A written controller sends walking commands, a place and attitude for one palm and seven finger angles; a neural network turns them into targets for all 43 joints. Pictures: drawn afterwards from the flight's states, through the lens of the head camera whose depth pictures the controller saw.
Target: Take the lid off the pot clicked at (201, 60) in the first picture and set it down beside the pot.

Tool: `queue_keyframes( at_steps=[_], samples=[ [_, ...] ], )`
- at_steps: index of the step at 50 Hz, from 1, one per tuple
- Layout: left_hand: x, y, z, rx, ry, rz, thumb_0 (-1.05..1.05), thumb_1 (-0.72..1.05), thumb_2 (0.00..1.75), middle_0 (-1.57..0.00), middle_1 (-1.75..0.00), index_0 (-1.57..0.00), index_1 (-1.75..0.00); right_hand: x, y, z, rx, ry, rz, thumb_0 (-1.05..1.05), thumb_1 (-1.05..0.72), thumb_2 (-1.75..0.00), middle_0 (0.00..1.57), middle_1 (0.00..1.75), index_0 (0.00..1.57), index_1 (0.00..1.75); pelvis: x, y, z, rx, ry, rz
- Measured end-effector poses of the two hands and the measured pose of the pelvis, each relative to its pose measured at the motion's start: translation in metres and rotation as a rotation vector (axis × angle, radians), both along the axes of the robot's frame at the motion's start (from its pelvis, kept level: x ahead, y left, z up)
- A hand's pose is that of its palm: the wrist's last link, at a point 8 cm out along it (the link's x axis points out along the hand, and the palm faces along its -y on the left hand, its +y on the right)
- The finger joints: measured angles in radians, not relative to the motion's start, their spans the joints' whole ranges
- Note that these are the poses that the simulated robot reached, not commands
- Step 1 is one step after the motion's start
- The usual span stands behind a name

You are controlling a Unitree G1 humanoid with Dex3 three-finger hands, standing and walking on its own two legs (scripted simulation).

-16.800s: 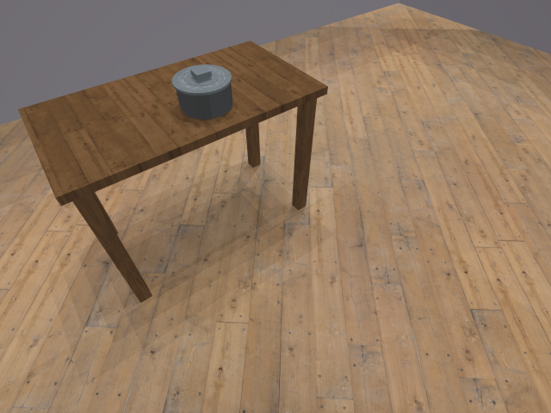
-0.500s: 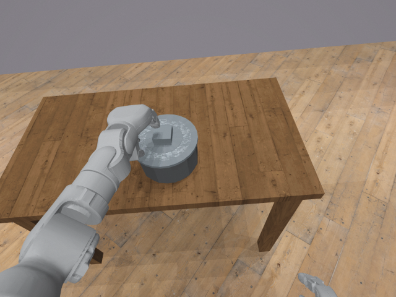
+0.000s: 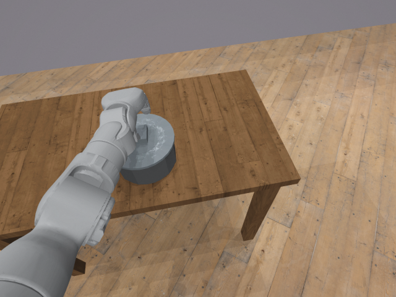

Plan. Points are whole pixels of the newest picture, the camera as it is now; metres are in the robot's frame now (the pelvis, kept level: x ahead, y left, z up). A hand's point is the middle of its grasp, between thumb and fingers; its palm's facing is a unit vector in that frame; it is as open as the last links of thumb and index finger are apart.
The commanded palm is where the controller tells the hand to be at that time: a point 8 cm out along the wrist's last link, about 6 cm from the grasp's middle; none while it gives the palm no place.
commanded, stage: move the open hand above the knob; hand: left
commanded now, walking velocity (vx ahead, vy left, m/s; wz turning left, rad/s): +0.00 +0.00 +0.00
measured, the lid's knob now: (137, 134) +0.51 +0.12 +0.00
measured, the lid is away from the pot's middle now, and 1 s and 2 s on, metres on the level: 0.00 0.00 0.00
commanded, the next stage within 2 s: lower the open fingers around the knob in 0.44 s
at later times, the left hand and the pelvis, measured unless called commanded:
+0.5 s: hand (133, 125) +0.47 +0.11 +0.08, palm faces -0.34 -0.09 -0.94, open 10.0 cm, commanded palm +0.47 +0.12 +0.13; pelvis +0.01 -0.01 +0.00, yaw +1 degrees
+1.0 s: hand (132, 133) +0.47 +0.12 +0.05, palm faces -0.36 -0.08 -0.93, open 10.0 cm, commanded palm +0.48 +0.12 +0.10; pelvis +0.00 -0.01 +0.00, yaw +0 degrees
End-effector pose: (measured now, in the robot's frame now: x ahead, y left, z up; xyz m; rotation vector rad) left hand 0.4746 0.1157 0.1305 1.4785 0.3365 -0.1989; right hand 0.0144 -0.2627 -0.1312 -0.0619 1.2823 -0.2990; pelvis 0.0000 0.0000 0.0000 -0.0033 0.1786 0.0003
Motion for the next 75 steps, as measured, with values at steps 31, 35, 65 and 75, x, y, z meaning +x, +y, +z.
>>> queue_keyframes(
  at_steps=[31, 35, 65, 75],
  samples=[
    [-0.008, 0.002, 0.001, -0.005, 0.009, 0.012, 0.00, -0.23, 1.31, -0.83, -0.08, -0.84, -0.08, 0.074, -0.006, 0.008, 0.001, -0.153, 0.080, 0.00, -0.91, -0.90, 0.20, 0.30, 0.20, 0.30, 0.006, -0.011, 0.000, 0.004, -0.013, 0.014],
    [-0.009, 0.007, -0.007, 0.001, 0.036, 0.017, 0.00, -0.23, 1.31, -0.83, -0.08, -0.83, -0.08, 0.070, -0.007, 0.008, -0.006, -0.138, 0.079, 0.00, -0.91, -0.90, 0.20, 0.30, 0.20, 0.30, 0.004, -0.011, 0.000, 0.003, -0.010, 0.015],
    [0.003, 0.008, -0.043, 0.002, 0.049, -0.020, 0.00, -0.23, 1.31, -0.82, -0.08, -0.81, -0.07, -0.010, -0.002, 0.000, -0.024, 0.039, -0.017, 0.00, -0.91, -0.90, 0.20, 0.30, 0.20, 0.30, -0.001, -0.001, -0.006, -0.011, 0.057, -0.003],
    [0.003, 0.009, -0.046, 0.007, 0.040, -0.009, 0.00, -0.23, 1.31, -0.83, -0.08, -0.81, -0.07, -0.011, 0.000, 0.000, -0.022, 0.034, -0.020, 0.00, -0.91, -0.90, 0.20, 0.30, 0.20, 0.30, -0.001, 0.000, -0.007, -0.014, 0.063, -0.001]
  ],
)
